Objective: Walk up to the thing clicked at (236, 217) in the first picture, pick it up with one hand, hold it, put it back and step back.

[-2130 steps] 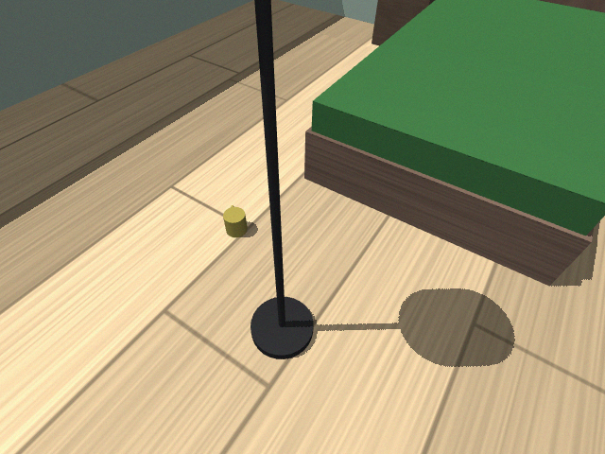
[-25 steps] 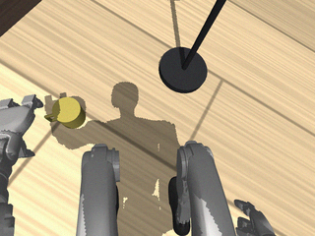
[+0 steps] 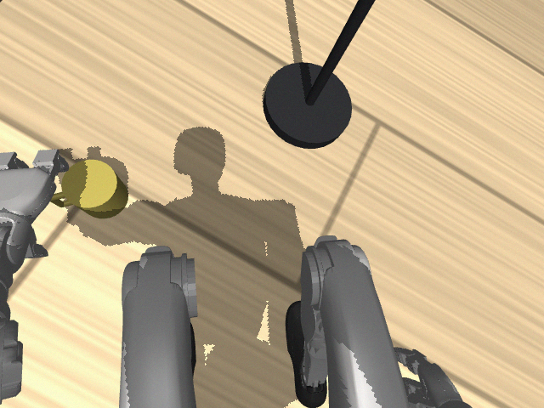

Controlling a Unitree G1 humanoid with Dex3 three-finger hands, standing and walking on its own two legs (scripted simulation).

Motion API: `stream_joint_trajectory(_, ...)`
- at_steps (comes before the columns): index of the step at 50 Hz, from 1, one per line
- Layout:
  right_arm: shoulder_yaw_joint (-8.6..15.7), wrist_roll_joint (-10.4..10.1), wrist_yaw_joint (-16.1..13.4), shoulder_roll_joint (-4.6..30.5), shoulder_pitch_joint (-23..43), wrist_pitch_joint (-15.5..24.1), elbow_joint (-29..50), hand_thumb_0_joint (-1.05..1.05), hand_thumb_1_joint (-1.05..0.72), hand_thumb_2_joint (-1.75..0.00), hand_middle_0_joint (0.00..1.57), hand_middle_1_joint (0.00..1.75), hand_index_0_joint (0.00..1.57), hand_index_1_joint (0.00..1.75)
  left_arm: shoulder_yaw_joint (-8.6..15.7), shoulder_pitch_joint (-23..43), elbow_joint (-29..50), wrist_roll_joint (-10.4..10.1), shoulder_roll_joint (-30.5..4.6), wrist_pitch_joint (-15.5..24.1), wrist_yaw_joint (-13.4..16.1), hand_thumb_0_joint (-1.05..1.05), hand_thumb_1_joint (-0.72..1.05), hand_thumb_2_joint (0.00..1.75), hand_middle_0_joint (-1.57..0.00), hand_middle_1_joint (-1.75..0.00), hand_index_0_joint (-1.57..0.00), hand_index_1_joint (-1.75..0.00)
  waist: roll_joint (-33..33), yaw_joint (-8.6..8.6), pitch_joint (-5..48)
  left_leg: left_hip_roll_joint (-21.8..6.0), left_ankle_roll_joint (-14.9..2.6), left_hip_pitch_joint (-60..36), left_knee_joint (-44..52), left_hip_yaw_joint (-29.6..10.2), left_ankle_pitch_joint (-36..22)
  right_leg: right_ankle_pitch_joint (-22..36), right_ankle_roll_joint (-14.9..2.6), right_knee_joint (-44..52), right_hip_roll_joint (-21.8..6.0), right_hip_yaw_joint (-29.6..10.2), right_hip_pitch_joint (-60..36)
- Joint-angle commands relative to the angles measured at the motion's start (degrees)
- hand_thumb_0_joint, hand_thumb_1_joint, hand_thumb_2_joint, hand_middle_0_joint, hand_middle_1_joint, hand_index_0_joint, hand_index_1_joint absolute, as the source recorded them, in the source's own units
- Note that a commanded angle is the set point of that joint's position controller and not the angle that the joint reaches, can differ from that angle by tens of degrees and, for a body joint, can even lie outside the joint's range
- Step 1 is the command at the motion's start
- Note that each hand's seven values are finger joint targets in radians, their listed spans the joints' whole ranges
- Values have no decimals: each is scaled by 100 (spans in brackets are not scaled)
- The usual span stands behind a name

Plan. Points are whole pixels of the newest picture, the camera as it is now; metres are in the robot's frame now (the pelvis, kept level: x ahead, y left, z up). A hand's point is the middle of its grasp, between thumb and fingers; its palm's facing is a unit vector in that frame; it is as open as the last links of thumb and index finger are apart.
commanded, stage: rise first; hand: left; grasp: from above
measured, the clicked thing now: (88, 193) +0.46 +0.31 -0.30
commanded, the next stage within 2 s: approach in 0.46 s
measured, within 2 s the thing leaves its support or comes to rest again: leaves its support in 1.62 s
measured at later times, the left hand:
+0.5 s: hand (49, 210) +0.39 +0.33 -0.18, palm faces -0.46 -0.09 -0.88, open 14.1 cm
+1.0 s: hand (105, 157) +0.49 +0.26 -0.19, palm faces -0.34 -0.06 -0.94, open 14.0 cm
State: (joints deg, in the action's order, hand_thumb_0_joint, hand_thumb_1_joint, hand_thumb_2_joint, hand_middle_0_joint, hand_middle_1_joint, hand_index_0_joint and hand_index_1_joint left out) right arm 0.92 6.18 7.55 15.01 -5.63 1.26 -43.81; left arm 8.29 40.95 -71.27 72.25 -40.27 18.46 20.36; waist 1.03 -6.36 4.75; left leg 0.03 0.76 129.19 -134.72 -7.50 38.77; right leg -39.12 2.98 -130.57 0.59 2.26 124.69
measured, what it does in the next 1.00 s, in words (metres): stands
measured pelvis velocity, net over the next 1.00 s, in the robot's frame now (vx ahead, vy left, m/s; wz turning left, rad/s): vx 0.01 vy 0.00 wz -0.03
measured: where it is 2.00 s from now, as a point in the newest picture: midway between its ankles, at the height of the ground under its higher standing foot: (244, 380)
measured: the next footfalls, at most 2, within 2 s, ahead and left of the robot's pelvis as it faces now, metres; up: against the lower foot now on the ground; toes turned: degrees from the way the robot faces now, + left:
none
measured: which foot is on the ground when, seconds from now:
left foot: down 0.00-1.00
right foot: down 0.00-1.00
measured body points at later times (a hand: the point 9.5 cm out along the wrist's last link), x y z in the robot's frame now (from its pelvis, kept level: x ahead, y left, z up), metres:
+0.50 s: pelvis +0.00 +0.00 -0.01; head +0.23 +0.07 +0.37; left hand +0.42 +0.33 -0.13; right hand +0.10 -0.27 -0.13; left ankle +0.08 +0.13 -0.31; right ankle +0.10 -0.13 -0.31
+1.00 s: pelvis +0.01 +0.00 -0.03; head +0.24 +0.07 +0.35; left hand +0.50 +0.26 -0.14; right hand +0.05 -0.28 -0.13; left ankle +0.08 +0.13 -0.31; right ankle +0.10 -0.13 -0.31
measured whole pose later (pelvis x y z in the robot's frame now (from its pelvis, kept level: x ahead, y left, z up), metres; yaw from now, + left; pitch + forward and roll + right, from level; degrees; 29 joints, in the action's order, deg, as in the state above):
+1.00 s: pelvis +0.01 +0.00 -0.03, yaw -2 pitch +34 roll -8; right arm -3.5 9.3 8.2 15.1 -6.9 3.9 -44.6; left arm 6.4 58.4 -86.6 76.1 -40.6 10.0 30.0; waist 1.3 -15.8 3.5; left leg 0.0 1.4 134.9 -139.7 -8.8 39.4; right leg -39.0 2.6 -134.9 1.4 3.0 130.6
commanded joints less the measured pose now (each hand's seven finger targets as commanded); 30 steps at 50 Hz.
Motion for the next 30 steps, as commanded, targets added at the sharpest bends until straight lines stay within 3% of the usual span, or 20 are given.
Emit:
stream_joint_trajectory(1, 438, 86, -62, 1296, -1015, 87, 155, 0, -90, -90, 20, 30, 20, 30, 302, 1450, 582, -59, -1606, 41, 369, 0, -55, 101, -6, -103, -6, -103, -1102, 16, 3721, 95, -252, -2930, 1398, 603, -915, 992, -475, 1339, 179, 525, -1599)
stream_joint_trajectory(6, 432, 121, -57, 1308, -951, 114, 118, 0, -90, -90, 20, 30, 20, 30, 330, 1570, 400, -19, -1671, 18, 505, 0, -55, 101, -6, -102, -6, -102, -1253, 15, 3631, 81, -240, -2838, 1392, 585, -608, 697, -499, 1242, 179, 555, -1325)
stream_joint_trajectory(13, 419, 127, -67, 1299, -964, 131, 62, 0, -90, -90, 20, 30, 20, 30, 277, 1604, 383, 4, -1590, -115, 618, 0, -54, 101, -6, -103, -6, -103, -1470, 2, 3753, 75, -216, -2987, 1353, 576, -779, 886, -503, 1121, 181, 561, -1265)
stream_joint_trajectory(20, 407, 146, -43, 1332, -995, 163, 50, 0, -90, -90, 20, 30, 20, 30, 220, 1705, 154, -9, -1570, -160, 584, 0, -55, 100, -6, -104, -7, -103, -1292, -126, 3468, 68, -244, -2730, 1300, 537, -683, 845, -489, 1132, 161, 581, -1203)
stream_joint_trajectory(24, 385, 140, -37, 1324, -1007, 163, 37, 0, -90, -90, 20, 30, 20, 30, 233, 1659, 242, 14, -1584, -134, 581, 0, -54, 100, -6, -104, -7, -104, -1429, -65, 3758, 75, -210, -2966, 1282, 513, -935, 1043, -492, 1022, 181, 598, -1288)
stream_joint_trajectory(27, 370, 156, -20, 1321, -989, 159, 30, 0, -91, -90, 20, 30, 20, 30, 194, 1678, 101, 27, -1559, -112, 590, 0, -53, 98, -6, -106, -7, -105, -1379, -135, 3622, 88, -224, -2785, 1240, 513, -857, 994, -498, 995, 179, 601, -1229)
stream_joint_trajectory(28, 359, 163, -18, 1326, -998, 156, 43, 0, -91, -90, 20, 30, 20, 30, 226, 1715, 115, 34, -1567, -99, 601, 0, -61, 106, -7, -100, -4, -103, -1406, -162, 3595, 89, -228, -2772, 1220, 523, -877, 998, -475, 995, 175, 610, -1231)
stream_joint_trajectory(30, 344, 168, -18, 1338, -1007, 160, 13, 0, -90, -90, 20, 30, 20, 30, 153, 1973, 140, 44, -1544, -73, 621, 0, -52, 97, -6, -107, -8, -105, -1360, -217, 3647, 83, -226, -2765, 1172, 509, -891, 1024, -490, 992, 189, 609, -1192)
